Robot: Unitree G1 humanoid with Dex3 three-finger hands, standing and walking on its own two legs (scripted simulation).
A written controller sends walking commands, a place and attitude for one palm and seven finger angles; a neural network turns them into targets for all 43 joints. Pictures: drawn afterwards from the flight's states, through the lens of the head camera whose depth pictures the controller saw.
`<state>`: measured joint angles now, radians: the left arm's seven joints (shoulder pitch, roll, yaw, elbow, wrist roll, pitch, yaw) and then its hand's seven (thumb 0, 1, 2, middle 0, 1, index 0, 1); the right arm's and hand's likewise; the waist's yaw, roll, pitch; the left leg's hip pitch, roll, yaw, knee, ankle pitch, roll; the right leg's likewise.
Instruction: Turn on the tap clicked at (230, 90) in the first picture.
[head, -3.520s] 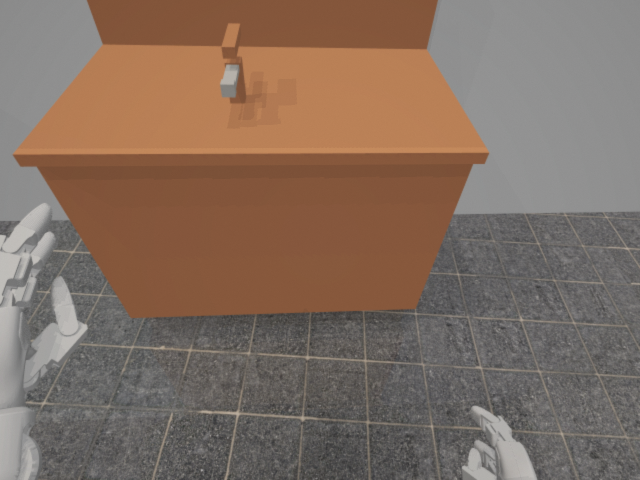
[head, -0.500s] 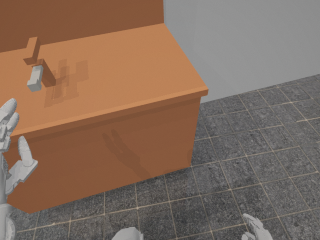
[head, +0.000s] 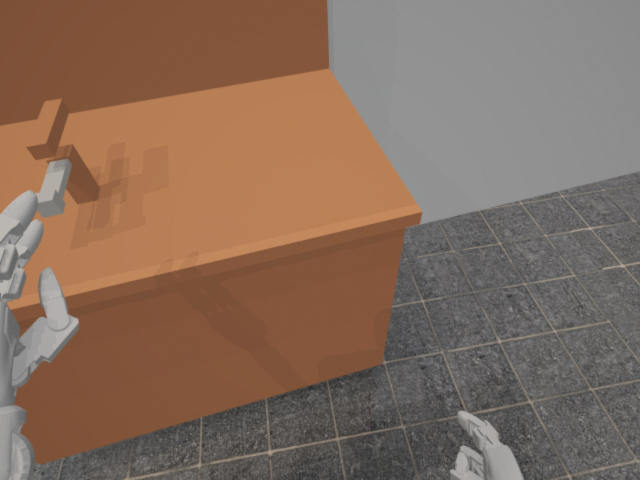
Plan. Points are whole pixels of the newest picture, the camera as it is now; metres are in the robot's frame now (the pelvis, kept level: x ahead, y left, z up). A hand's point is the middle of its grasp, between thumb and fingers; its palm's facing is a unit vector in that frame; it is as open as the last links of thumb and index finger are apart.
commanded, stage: come to a stop and stand still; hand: left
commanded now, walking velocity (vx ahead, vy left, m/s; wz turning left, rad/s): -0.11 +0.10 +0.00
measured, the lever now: (49, 203) +0.44 +0.44 +0.10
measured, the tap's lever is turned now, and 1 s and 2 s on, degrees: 0 0 0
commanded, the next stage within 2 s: look again from close up in 1.04 s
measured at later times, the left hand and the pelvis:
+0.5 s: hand (23, 336) +0.20 +0.28 +0.18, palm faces +0.33 -0.88 -0.35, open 7.4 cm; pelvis -0.04 +0.05 +0.01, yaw -3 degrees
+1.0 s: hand out of the picture +0.15 +0.30 +0.18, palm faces +0.42 -0.84 -0.34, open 7.4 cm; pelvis -0.07 +0.05 +0.01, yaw +0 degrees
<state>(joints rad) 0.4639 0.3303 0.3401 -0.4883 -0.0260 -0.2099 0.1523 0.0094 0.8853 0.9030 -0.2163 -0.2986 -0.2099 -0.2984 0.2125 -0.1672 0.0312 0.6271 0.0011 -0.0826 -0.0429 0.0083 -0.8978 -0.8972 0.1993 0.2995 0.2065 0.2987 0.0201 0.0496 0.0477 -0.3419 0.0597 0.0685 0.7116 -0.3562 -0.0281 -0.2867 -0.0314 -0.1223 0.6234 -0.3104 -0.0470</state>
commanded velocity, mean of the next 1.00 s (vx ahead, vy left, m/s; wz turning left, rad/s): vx -0.02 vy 0.01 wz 0.00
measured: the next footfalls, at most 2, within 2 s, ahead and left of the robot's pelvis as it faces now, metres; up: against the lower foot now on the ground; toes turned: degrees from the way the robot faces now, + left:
left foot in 0.20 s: +0.05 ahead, +0.13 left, +0.00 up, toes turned +4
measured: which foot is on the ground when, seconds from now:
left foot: up 0.00-0.18, down 0.20-1.00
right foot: down 0.00-1.00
